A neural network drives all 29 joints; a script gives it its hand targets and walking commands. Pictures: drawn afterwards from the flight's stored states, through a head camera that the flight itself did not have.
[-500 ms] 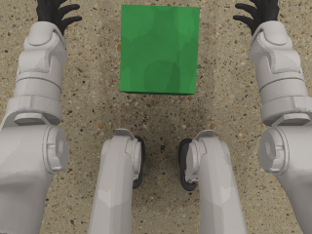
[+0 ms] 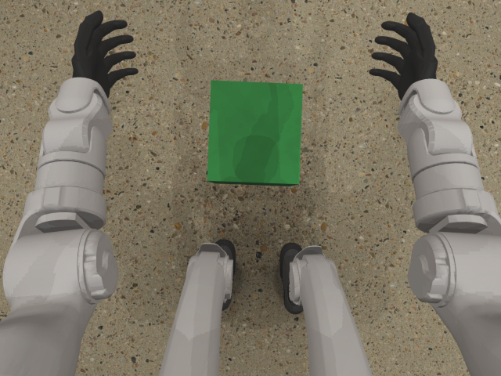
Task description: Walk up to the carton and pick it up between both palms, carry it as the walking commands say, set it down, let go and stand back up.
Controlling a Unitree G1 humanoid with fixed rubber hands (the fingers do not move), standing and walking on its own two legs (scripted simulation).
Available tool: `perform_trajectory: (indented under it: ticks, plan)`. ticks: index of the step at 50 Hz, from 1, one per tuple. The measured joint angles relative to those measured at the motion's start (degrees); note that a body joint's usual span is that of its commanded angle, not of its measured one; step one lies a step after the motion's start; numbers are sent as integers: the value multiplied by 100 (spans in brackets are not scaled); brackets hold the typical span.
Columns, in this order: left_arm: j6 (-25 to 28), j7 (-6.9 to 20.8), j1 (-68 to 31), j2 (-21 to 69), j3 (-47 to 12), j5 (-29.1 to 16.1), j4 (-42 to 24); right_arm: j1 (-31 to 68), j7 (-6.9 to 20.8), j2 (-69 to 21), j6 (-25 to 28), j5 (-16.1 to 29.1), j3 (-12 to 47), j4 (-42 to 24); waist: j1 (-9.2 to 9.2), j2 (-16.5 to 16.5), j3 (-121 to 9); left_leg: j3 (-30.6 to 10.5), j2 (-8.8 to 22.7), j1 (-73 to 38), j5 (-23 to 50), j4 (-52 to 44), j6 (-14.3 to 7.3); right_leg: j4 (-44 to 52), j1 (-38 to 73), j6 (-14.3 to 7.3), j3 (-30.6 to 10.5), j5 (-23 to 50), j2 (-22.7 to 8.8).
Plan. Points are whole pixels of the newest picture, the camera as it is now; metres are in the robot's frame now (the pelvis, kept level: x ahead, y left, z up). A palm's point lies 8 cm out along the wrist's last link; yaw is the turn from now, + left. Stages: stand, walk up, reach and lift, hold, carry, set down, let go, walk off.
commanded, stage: set down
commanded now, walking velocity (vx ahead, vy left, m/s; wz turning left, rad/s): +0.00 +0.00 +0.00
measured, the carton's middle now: (254, 138) +0.51 +0.02 -0.52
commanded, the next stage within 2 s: let go in 0.28 s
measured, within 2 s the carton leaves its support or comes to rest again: neither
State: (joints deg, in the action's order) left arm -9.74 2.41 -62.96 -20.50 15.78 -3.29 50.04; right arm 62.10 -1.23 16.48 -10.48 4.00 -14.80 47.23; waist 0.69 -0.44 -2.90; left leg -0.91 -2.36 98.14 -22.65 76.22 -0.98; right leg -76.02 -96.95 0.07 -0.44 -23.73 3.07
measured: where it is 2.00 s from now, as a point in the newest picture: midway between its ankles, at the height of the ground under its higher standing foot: (257, 288)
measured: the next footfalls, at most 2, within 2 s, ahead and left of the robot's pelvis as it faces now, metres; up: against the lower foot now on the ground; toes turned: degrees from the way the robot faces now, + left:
none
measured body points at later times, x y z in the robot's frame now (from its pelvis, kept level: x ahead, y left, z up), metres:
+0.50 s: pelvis +0.03 +0.00 +0.08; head +0.32 +0.01 +0.43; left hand +0.48 +0.24 -0.05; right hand +0.49 -0.19 -0.05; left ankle +0.08 +0.10 -0.57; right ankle +0.08 -0.11 -0.57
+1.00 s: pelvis +0.09 -0.01 +0.16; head +0.19 +0.00 +0.60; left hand +0.31 +0.23 +0.07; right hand +0.32 -0.23 +0.07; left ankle +0.08 +0.10 -0.57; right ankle +0.08 -0.11 -0.57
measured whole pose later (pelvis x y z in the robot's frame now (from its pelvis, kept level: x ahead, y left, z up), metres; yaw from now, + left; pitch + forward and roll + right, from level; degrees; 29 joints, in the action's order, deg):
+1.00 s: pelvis +0.09 -0.01 +0.16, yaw +1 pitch +12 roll +0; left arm -0.4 3.5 2.1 -11.7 5.4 0.2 30.2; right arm -2.5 2.2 10.9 -0.4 0.1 -4.1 29.6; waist 0.1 0.0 -0.1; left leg -2.8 -2.2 28.3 -14.8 30.8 -0.7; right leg -30.6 -27.2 -1.2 -1.7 -15.7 2.4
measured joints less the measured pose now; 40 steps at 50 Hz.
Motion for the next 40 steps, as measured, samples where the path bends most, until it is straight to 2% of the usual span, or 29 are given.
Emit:
perform_trajectory:
  ticks: [8,14,19,24,30,35,40]
  plan:
    - [103,52,133,153,97,147,149,-178,91,-69,128,-150,-98,119,9,14,-45,4,-4,-917,410,-1184,-25,1188,909,35,-87,423,-17]
    - [262,79,32,311,345,504,510,-128,147,-182,285,-501,-358,432,-4,32,-59,-21,-23,-1315,609,-1734,-32,1737,1313,39,-93,614,-49]
    - [321,62,299,489,466,838,276,-382,129,-368,350,-825,-485,268,-8,26,-6,-40,-29,-1460,646,-1933,-33,1942,1464,33,-87,651,-58]
    - [295,-4,1424,661,214,932,-637,-1402,106,-582,339,-1026,-269,-542,-11,61,-64,-50,-36,-1734,616,-2141,-38,2150,1737,25,-99,620,-62]
    - [223,78,3134,651,-232,667,-1699,-3126,154,-531,259,-738,309,-1623,-20,58,-85,-47,-25,-2697,597,-2636,-33,2638,2679,4,-163,619,-46]
    - [397,189,4077,690,-494,477,-1701,-4052,261,-478,440,-521,554,-1609,-22,55,-142,-64,-25,-3820,610,-3138,-25,3117,3787,-27,-188,627,-54]
    - [666,170,4772,774,-707,398,-1459,-4781,327,-479,729,-460,726,-1360,-16,57,-127,-125,-15,-4962,644,-3628,0,3620,4942,-66,-154,661,-62]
